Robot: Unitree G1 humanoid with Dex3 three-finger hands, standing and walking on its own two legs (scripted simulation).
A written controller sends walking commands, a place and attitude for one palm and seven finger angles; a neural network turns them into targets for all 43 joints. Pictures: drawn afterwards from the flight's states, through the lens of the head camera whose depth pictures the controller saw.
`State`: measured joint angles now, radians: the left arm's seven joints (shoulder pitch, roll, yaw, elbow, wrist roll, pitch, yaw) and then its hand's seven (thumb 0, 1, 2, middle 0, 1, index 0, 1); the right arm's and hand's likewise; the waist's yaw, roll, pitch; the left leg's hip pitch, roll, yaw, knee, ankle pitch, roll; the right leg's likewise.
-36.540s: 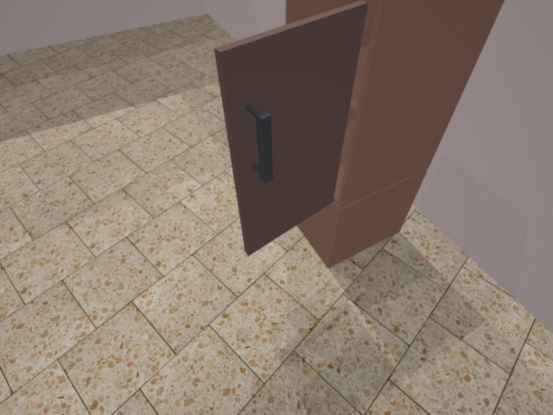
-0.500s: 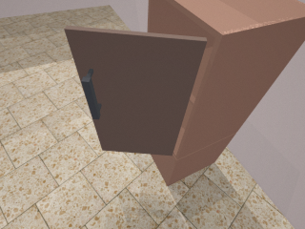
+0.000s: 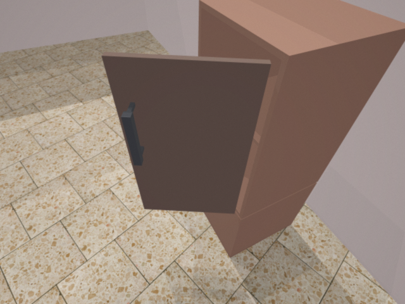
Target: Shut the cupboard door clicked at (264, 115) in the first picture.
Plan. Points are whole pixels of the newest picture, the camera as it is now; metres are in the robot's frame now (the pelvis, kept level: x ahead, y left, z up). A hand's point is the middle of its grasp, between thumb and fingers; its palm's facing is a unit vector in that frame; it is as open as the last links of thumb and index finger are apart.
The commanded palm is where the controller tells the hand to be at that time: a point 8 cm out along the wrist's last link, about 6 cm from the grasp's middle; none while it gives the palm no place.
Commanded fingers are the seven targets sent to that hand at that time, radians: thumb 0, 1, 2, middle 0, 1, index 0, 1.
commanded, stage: look again from close up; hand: left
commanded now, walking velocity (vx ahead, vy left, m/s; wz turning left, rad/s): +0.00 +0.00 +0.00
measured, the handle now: (135, 135) +0.48 +0.20 +0.06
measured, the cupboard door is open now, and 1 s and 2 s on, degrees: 60 60 60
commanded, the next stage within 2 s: raise the hand and make a fist in 0.60 s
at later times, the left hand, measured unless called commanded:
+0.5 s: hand out of the picture +0.01 +0.15 -0.18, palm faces +0.01 -0.99 -0.14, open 7.3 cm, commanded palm none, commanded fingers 0.00 0.90 0.90 -0.20 -0.30 -0.20 -0.30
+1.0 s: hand (139, 251) +0.22 +0.14 +0.00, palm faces +0.03 -1.00 +0.02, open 6.7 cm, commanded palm +0.14 +0.21 -0.04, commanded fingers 0.00 0.90 0.90 -0.47 -0.60 -0.47 -0.60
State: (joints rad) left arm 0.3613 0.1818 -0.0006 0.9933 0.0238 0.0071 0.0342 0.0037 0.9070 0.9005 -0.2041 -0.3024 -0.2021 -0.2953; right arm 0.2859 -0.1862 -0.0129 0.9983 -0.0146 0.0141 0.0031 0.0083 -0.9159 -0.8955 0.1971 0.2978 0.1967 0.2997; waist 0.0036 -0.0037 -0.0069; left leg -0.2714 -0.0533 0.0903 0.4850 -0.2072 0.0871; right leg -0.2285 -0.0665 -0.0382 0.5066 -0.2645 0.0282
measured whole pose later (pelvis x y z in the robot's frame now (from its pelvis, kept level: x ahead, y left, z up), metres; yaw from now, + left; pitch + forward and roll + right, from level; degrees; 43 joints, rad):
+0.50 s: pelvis +0.02 +0.00 +0.01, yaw +0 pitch -1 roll +0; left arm 0.33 0.14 -0.02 1.09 0.02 -0.01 0.04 0.01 0.91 0.90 -0.20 -0.30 -0.20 -0.30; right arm 0.28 -0.14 0.00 1.13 0.00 -0.02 -0.01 0.01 -0.92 -0.90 0.20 0.30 0.20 0.30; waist 0.00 -0.03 0.02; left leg -0.21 -0.05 0.09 0.42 -0.20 0.08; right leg -0.16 -0.06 -0.04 0.43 -0.25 0.04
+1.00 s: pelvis +0.00 -0.02 -0.05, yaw +2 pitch +9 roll +0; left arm 0.35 0.16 0.09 0.14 -0.24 -0.52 -0.20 0.01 0.93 0.90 -0.31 -0.42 -0.31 -0.42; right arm 0.24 -0.26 -0.04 0.65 0.01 -0.31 0.02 0.02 -0.91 -0.90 0.20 0.30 0.20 0.30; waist -0.04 -0.02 -0.15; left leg -0.68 -0.03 0.07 0.92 -0.39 0.05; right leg -0.65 -0.02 -0.05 0.95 -0.45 -0.02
